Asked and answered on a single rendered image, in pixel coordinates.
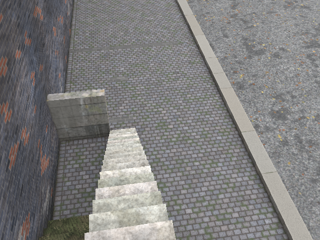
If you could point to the stairs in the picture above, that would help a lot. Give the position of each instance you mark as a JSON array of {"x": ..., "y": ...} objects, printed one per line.
[{"x": 128, "y": 205}]

